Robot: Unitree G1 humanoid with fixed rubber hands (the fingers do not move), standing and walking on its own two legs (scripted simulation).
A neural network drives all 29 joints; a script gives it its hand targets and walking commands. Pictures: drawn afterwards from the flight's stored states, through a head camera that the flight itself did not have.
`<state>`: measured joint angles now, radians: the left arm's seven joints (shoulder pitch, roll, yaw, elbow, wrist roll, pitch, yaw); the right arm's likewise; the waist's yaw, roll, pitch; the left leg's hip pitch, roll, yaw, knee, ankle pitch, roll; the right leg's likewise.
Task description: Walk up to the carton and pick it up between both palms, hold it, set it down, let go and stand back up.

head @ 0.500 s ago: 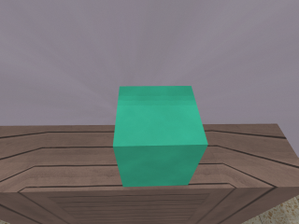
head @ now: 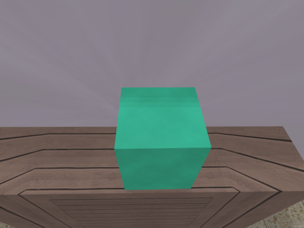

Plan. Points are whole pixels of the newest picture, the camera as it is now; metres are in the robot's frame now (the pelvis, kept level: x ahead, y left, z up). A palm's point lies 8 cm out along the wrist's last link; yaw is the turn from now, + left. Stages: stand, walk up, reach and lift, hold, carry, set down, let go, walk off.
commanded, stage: stand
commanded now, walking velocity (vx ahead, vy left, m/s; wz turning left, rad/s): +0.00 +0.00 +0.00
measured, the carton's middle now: (158, 141) +0.37 +0.00 +0.00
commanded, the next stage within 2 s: none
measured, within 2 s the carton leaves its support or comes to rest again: neither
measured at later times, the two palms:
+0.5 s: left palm out of the picture -0.01 +0.24 -0.14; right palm out of the picture +0.01 -0.24 -0.14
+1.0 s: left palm out of the picture -0.02 +0.23 -0.14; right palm out of the picture +0.01 -0.24 -0.14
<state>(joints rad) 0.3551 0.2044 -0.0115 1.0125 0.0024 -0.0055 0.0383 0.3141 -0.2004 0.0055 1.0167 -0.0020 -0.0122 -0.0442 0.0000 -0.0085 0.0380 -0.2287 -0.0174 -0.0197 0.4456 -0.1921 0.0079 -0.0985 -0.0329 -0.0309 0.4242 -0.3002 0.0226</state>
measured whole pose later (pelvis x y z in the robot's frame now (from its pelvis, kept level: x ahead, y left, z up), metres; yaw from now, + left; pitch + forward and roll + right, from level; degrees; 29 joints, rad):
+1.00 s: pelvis +0.00 +0.00 +0.00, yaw +0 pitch -2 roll +0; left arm 0.36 0.19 -0.01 1.03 0.00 -0.01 0.04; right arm 0.29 -0.19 0.00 1.04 0.00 -0.01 -0.05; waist 0.00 -0.01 0.04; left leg -0.22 -0.02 -0.02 0.44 -0.20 0.01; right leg -0.08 -0.04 -0.04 0.42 -0.31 0.02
